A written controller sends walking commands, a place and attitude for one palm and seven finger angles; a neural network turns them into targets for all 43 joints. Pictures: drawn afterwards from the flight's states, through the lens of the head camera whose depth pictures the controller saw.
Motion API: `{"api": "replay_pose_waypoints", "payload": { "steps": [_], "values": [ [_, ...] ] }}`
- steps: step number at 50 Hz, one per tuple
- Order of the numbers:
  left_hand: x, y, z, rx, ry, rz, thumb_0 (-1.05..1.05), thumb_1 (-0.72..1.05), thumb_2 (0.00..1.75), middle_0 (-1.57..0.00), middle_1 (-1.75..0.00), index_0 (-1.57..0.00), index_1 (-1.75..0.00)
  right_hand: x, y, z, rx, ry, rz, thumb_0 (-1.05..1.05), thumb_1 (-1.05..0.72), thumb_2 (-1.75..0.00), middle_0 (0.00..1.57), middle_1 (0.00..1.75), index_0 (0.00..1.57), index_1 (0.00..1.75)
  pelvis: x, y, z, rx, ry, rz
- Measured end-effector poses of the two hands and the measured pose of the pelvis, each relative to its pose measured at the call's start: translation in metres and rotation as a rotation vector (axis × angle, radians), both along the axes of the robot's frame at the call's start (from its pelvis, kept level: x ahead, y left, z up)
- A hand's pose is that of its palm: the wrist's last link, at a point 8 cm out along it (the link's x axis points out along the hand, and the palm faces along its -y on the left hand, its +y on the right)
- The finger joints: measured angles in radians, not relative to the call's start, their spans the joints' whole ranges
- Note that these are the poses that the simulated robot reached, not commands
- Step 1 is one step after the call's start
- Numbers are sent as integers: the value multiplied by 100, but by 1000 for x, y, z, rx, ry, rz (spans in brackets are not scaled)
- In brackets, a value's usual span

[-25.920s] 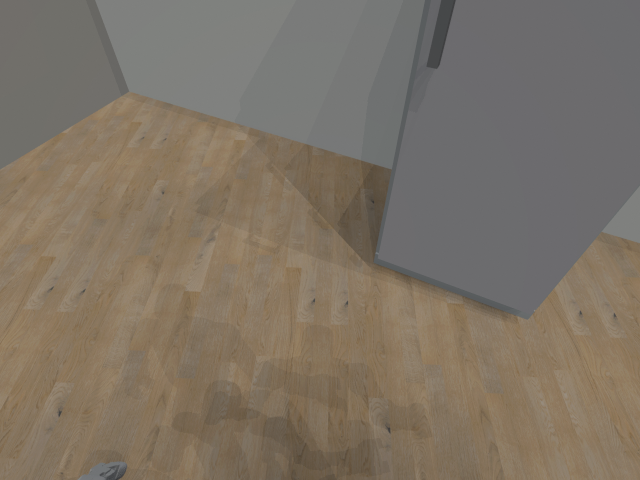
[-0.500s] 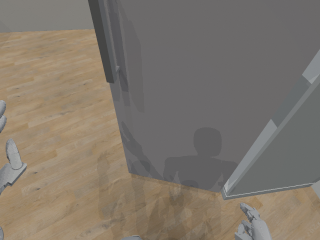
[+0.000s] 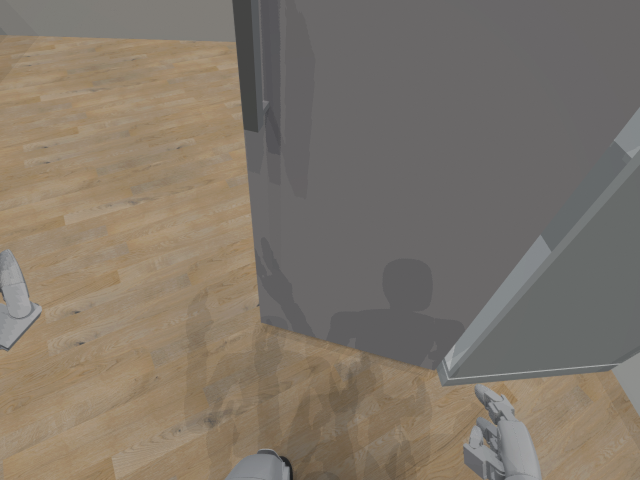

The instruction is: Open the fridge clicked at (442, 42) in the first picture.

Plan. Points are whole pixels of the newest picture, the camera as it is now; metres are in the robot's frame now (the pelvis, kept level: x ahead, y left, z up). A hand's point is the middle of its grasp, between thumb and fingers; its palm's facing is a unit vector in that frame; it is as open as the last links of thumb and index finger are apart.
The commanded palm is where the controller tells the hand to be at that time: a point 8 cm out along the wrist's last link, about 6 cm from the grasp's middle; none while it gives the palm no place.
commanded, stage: step back with the hand held close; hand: left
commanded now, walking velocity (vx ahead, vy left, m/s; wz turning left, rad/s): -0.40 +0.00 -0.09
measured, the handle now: (254, 26) +0.61 +0.15 +0.26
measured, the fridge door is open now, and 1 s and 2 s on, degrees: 69 69 69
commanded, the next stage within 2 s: stop stepping back and stand still in 0.22 s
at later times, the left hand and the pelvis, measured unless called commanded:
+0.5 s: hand out of the picture +0.10 +0.26 +0.18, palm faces +0.29 -0.83 -0.48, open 7.4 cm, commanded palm +0.05 +0.31 +0.20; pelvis -0.12 +0.02 +0.02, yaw -5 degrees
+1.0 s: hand out of the picture +0.02 +0.27 +0.20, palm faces +0.42 -0.83 -0.37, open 7.4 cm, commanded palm -0.03 +0.32 +0.20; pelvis -0.19 +0.03 +0.01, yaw -4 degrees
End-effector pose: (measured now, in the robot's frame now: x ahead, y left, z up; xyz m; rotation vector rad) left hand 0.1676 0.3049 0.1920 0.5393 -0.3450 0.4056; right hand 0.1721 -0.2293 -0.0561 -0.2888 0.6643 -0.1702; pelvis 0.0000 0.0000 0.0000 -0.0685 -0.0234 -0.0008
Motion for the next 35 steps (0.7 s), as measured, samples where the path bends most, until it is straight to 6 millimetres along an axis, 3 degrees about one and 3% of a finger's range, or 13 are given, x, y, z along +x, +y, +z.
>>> {"api": "replay_pose_waypoints", "payload": {
  "steps": [4, 9, 15, 21, 27, 35],
  "values": [
    [-20, -5, 5, -22, 7, 0, 1, 88, 90, -21, -30, -21, -30, -11, 8, 2, 27, 0, 26, 1, -90, -89, 21, 30, 21, 30, -15, -1, 5, 12, 19, -38],
    [-24, -5, 8, -70, 11, -32, 1, 88, 90, -21, -30, -21, -30, -36, 15, 11, 7, 74, 19, 1, -90, -89, 21, 30, 21, 30, -29, 8, 20, 71, 36, -58],
    [-28, 10, 0, -13, 56, -112, 1, 88, 90, -21, -30, -21, -30, -65, 17, 13, -4, 31, -69, 1, -90, -89, 21, 30, 21, 30, -62, 25, 11, 64, 48, -60],
    [-73, 2, 1, -24, 152, -151, 1, 89, 90, -21, -30, -21, -30, -119, 21, 22, 26, -1, -71, 1, -90, -89, 21, 30, 21, 30, -99, 27, 19, 34, 22, -104],
    [-118, -1, 13, 5, 105, -110, 1, 88, 90, -22, -30, -22, -30, -175, 10, 10, 24, 48, -77, 1, -90, -89, 21, 30, 21, 30, -135, 22, 17, 52, 13, -98],
    [-146, 15, 7, -85, 2, -46, 1, 88, 90, -21, -30, -21, -30, -242, -8, -3, -26, 111, -169, 1, -90, -89, 21, 30, 21, 30, -158, 31, 13, 54, -14, -75]
  ]
}}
